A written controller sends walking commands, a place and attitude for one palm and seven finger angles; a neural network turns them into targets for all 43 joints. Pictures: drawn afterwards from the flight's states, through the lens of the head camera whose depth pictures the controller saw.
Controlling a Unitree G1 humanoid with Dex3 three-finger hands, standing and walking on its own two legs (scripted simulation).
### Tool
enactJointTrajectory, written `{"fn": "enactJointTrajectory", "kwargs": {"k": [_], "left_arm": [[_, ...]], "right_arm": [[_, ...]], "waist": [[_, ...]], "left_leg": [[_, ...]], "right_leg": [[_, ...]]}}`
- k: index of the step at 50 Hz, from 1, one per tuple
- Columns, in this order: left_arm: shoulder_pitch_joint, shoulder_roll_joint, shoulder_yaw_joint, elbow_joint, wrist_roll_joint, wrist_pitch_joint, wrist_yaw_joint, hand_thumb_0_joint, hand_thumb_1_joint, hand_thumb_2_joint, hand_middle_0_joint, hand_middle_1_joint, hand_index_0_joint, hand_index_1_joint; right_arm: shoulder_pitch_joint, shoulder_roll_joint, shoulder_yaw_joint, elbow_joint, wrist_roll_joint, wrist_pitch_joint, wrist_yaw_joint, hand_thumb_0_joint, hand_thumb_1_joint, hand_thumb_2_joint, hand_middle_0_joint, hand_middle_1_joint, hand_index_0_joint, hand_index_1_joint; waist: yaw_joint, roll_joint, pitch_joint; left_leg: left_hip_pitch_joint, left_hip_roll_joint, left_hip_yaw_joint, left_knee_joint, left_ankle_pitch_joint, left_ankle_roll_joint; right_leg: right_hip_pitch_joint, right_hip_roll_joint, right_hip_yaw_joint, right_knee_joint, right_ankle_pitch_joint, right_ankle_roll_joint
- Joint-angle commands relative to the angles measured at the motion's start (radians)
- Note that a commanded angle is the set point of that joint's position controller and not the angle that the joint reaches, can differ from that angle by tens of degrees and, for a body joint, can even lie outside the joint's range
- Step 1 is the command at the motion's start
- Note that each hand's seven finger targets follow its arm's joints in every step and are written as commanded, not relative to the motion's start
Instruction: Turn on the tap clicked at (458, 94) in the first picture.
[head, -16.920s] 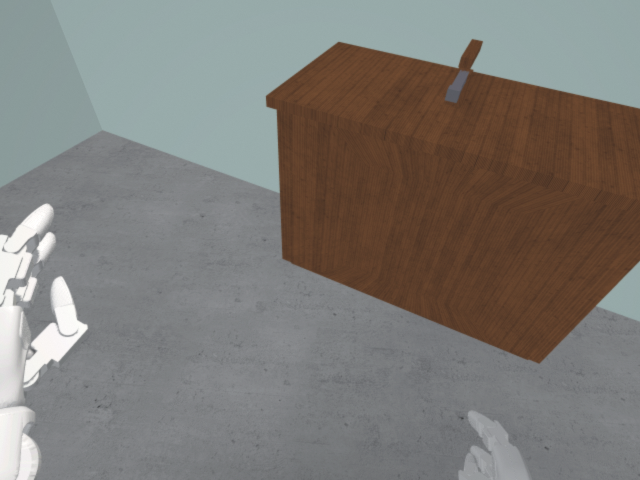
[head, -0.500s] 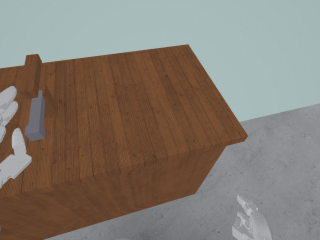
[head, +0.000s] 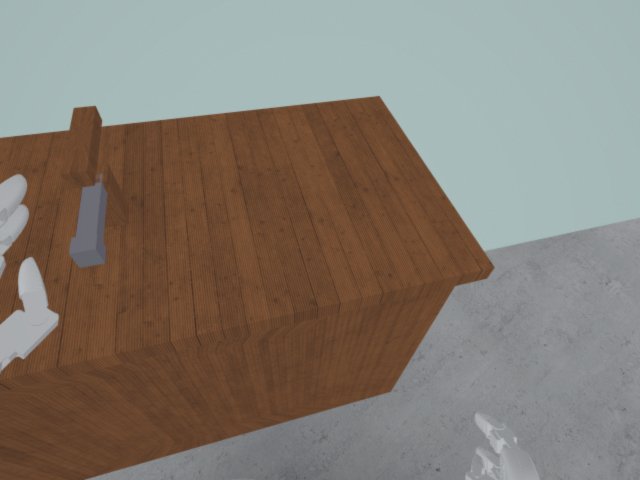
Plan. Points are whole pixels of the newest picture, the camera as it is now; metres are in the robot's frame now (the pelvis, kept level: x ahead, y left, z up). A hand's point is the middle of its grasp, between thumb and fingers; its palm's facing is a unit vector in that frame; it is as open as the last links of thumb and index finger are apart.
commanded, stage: shuffle to correct the standing spot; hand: left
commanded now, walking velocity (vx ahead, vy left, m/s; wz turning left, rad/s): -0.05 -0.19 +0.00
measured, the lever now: (88, 250) +0.34 +0.30 +0.09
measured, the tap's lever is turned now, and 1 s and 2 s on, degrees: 0 0 0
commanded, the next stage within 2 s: come to a stop and stand still in 0.36 s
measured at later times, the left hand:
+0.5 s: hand (101, 284) +0.24 +0.21 +0.19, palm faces +0.33 -0.79 -0.51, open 7.4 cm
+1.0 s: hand (28, 276) +0.23 +0.26 +0.20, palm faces +0.48 -0.76 -0.43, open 7.4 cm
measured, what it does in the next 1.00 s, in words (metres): steps on the spot: left foot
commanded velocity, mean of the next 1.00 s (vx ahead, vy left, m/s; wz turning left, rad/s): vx -0.06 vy -0.05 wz -0.03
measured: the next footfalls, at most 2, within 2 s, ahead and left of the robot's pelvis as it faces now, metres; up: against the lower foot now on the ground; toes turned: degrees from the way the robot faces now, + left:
left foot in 0.92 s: +0.02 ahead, +0.10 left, +0.00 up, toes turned +2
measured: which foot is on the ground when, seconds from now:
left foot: down 0.00-0.50, up 0.52-0.90, down 0.92-1.00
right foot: down 0.00-1.00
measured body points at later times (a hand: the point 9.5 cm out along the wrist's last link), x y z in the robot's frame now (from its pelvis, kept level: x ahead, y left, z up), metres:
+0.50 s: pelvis +0.01 -0.03 +0.00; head +0.08 -0.02 +0.45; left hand +0.22 +0.25 +0.21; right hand +0.20 -0.25 -0.08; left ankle +0.01 +0.12 -0.72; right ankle +0.03 -0.07 -0.73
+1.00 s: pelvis -0.02 -0.02 +0.01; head +0.01 -0.02 +0.46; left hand +0.20 +0.30 +0.23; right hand +0.15 -0.26 -0.07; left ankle -0.02 +0.09 -0.73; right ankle +0.03 -0.07 -0.73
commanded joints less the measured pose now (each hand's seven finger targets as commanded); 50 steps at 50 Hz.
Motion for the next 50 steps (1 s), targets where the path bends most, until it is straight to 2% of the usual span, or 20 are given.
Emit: {"fn": "enactJointTrajectory", "kwargs": {"k": [1,4,7,10,13,16,18,21,24,25,26,27,29,35,44,45,46,47,49,50], "left_arm": [[-0.132,0.146,0.096,-0.174,0.019,-0.063,0.006,0.000,0.900,0.900,-0.200,-0.300,-0.200,-0.300],[-0.091,0.137,0.087,-0.145,0.012,-0.053,0.003,0.000,0.900,0.900,-0.200,-0.300,-0.200,-0.300],[-0.061,0.136,0.075,-0.162,-0.014,-0.043,0.013,0.000,0.900,0.900,-0.200,-0.300,-0.200,-0.300],[-0.040,0.161,0.087,-0.220,-0.019,-0.057,0.030,0.000,0.900,0.900,-0.200,-0.300,-0.200,-0.300],[-0.030,0.190,0.127,-0.242,-0.021,-0.077,0.036,0.000,0.900,0.900,-0.200,-0.300,-0.200,-0.300],[-0.040,0.197,0.135,-0.267,-0.007,-0.082,0.028,0.000,0.900,0.900,-0.200,-0.300,-0.200,-0.300],[-0.062,0.204,0.146,-0.275,0.009,-0.080,0.011,0.000,0.900,0.900,-0.200,-0.300,-0.200,-0.300],[-0.053,0.176,0.131,-0.254,0.012,-0.085,-0.008,0.000,0.900,0.900,-0.200,-0.300,-0.200,-0.300],[0.019,0.160,0.134,-0.199,0.001,-0.067,0.002,0.000,0.900,0.900,-0.200,-0.300,-0.200,-0.300],[0.051,0.146,0.134,-0.161,-0.012,-0.063,0.011,0.000,0.900,0.900,-0.200,-0.300,-0.200,-0.300],[0.078,0.164,0.165,-0.144,-0.020,-0.071,0.017,0.000,0.900,0.900,-0.200,-0.300,-0.200,-0.300],[0.099,0.172,0.186,-0.136,-0.027,-0.079,0.019,0.000,0.900,0.900,-0.200,-0.300,-0.200,-0.300],[0.109,0.189,0.184,-0.130,-0.016,-0.076,0.034,0.000,0.900,0.900,-0.200,-0.300,-0.200,-0.300],[-0.069,0.129,0.092,-0.102,0.005,-0.083,0.074,0.000,0.900,0.900,-0.200,-0.300,-0.200,-0.300],[-0.103,0.102,0.040,-0.085,0.032,-0.073,0.075,0.000,0.900,0.900,-0.200,-0.300,-0.200,-0.300],[-1.139,0.790,0.515,-0.320,0.158,-0.178,0.046,0.000,0.900,0.900,-0.200,-0.300,-0.200,-0.300],[-0.619,0.323,0.222,0.228,0.091,-0.156,-0.003,0.000,0.900,0.900,-0.200,-0.300,-0.200,-0.300],[-0.328,0.225,0.171,0.216,0.060,-0.156,0.006,0.000,0.900,0.900,-0.200,-0.300,-0.200,-0.300],[-0.182,0.061,0.013,0.189,0.011,-0.150,-0.024,0.000,0.900,0.900,-0.200,-0.300,-0.200,-0.300],[-0.188,0.082,0.019,0.086,0.012,-0.160,-0.016,0.000,0.900,0.900,-0.200,-0.300,-0.200,-0.300]], "right_arm": [[-0.083,-0.142,-0.059,-0.166,0.004,-0.056,0.014,0.000,-0.900,-0.900,0.200,0.300,0.200,0.300],[-0.073,-0.134,-0.063,-0.166,0.014,-0.062,0.029,0.000,-0.900,-0.900,0.200,0.300,0.200,0.300],[-0.051,-0.126,-0.063,-0.157,0.015,-0.059,0.032,0.000,-0.900,-0.900,0.200,0.300,0.200,0.300],[-0.089,-0.102,-0.034,-0.148,0.003,-0.052,0.030,0.000,-0.900,-0.900,0.200,0.300,0.200,0.300],[-0.097,-0.115,-0.044,-0.149,-0.003,-0.055,0.011,0.000,-0.900,-0.900,0.200,0.300,0.200,0.300],[-0.094,-0.140,-0.060,-0.153,-0.010,-0.048,0.004,0.000,-0.900,-0.900,0.200,0.300,0.200,0.300],[-0.088,-0.123,-0.061,-0.148,-0.029,-0.045,0.014,0.000,-0.900,-0.900,0.200,0.300,0.200,0.300],[-0.062,-0.134,-0.080,-0.161,-0.015,-0.062,0.031,0.000,-0.900,-0.900,0.200,0.300,0.200,0.300],[-0.055,-0.127,-0.077,-0.175,0.022,-0.056,0.040,0.000,-0.900,-0.900,0.200,0.300,0.200,0.300],[-0.067,-0.128,-0.076,-0.184,0.022,-0.052,0.040,0.000,-0.900,-0.900,0.200,0.300,0.200,0.300],[-0.071,-0.128,-0.081,-0.190,0.025,-0.047,0.035,0.000,-0.900,-0.900,0.200,0.300,0.200,0.300],[-0.080,-0.123,-0.074,-0.186,0.029,-0.037,0.032,0.000,-0.900,-0.900,0.200,0.300,0.200,0.300],[-0.134,-0.097,-0.032,-0.164,0.016,-0.022,0.024,0.000,-0.900,-0.900,0.200,0.300,0.200,0.300],[-0.139,-0.096,-0.011,-0.131,0.005,-0.039,-0.008,0.000,-0.900,-0.900,0.200,0.300,0.200,0.300],[-0.135,-0.142,-0.040,-0.142,0.011,-0.042,0.003,0.000,-0.900,-0.900,0.200,0.300,0.200,0.300],[-0.026,-0.166,-0.048,-0.090,-0.033,-0.123,-0.006,0.000,-0.900,-0.900,0.200,0.300,0.200,0.300],[-0.066,-0.088,-0.019,-0.081,-0.017,-0.113,-0.007,0.000,-0.900,-0.900,0.200,0.300,0.200,0.300],[-0.058,-0.109,-0.038,-0.125,0.008,-0.114,0.003,0.000,-0.900,-0.900,0.200,0.300,0.200,0.300],[-0.099,-0.122,-0.032,-0.124,0.027,-0.105,0.033,0.000,-0.900,-0.900,0.200,0.300,0.200,0.300],[-0.077,-0.140,-0.036,-0.140,0.020,-0.101,0.043,0.000,-0.900,-0.900,0.200,0.300,0.200,0.300]], "waist": [[-0.005,0.205,-0.052],[-0.008,0.063,-0.096],[-0.009,-0.115,-0.121],[-0.013,-0.026,-0.134],[-0.007,0.055,-0.133],[0.003,0.233,-0.165],[0.004,0.318,-0.157],[0.000,0.258,-0.177],[-0.007,-0.009,-0.278],[0.007,-0.127,-0.284],[0.013,-0.129,-0.262],[0.028,-0.059,-0.222],[0.014,0.010,-0.193],[0.015,-0.083,-0.146],[0.023,0.026,-0.102],[0.013,0.060,0.056],[0.017,0.172,-0.234],[0.072,0.148,-0.151],[0.043,0.298,-0.234],[0.039,0.263,-0.235]], "left_leg": [[-0.139,0.182,-0.163,-0.215,-0.210,0.116],[-0.055,0.089,-0.068,-0.064,-0.181,0.080],[0.001,-0.029,0.028,0.227,-0.143,0.042],[0.000,-0.005,0.005,0.128,-0.101,0.042],[0.119,0.051,-0.026,-0.120,0.076,0.062],[0.241,0.252,-0.222,-0.154,0.536,0.138],[0.242,0.268,-0.190,-0.107,0.717,0.120],[0.247,0.240,-0.135,-0.006,0.787,0.076],[0.089,0.059,0.039,0.309,0.448,0.036],[-0.083,-0.034,0.060,0.421,-0.071,0.022],[-0.168,-0.049,0.001,0.491,-0.278,0.021],[-0.173,-0.020,-0.050,0.510,-0.261,0.023],[-0.200,-0.020,-0.030,0.463,-0.224,0.022],[-0.022,-0.079,0.050,0.155,-0.120,0.056],[0.196,-0.016,-0.021,-0.222,-0.017,0.111],[0.061,-0.005,0.096,-0.202,0.106,0.069],[0.102,0.015,-0.017,-0.225,0.220,0.088],[0.105,0.007,-0.004,-0.141,0.171,0.059],[0.129,-0.014,0.037,-0.175,0.056,0.071],[0.079,-0.002,0.023,-0.190,0.035,0.075]], "right_leg": [[0.170,-0.078,0.089,-0.081,-0.003,0.021],[0.132,-0.131,0.144,-0.198,0.025,-0.020],[0.029,-0.308,0.357,-0.347,-0.106,-0.096],[0.093,-0.322,0.303,-0.277,0.070,-0.152],[0.088,-0.220,0.181,-0.169,0.150,-0.068],[0.015,-0.092,0.097,0.009,0.162,0.053],[0.023,-0.095,0.081,-0.034,0.040,0.021],[0.099,-0.089,0.069,-0.142,0.147,-0.016],[0.342,-0.213,0.166,-0.177,0.792,-0.076],[0.428,-0.303,0.263,-0.138,0.996,-0.105],[0.406,-0.356,0.317,-0.153,1.018,-0.064],[0.332,-0.373,0.330,-0.179,0.893,-0.023],[0.325,-0.359,0.338,-0.197,0.740,-0.061],[0.204,-0.295,0.315,-0.360,0.174,0.013],[0.123,-0.224,0.285,-0.377,-0.080,0.053],[-0.015,-0.076,0.143,-0.338,0.144,0.184],[0.208,-0.148,0.171,-0.186,0.203,0.080],[0.205,-0.156,0.279,-0.267,0.276,0.093],[0.275,-0.178,0.221,-0.193,0.278,0.050],[0.314,-0.173,0.208,-0.164,0.239,0.048]]}}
